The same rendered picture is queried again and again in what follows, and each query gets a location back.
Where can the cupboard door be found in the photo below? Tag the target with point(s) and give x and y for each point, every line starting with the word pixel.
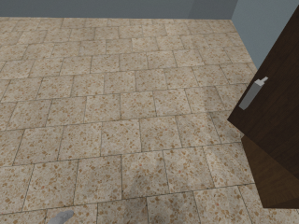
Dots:
pixel 271 120

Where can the left robot hand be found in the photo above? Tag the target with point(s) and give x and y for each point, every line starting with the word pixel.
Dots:
pixel 61 217

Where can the handle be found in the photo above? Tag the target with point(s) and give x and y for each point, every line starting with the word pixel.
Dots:
pixel 254 89

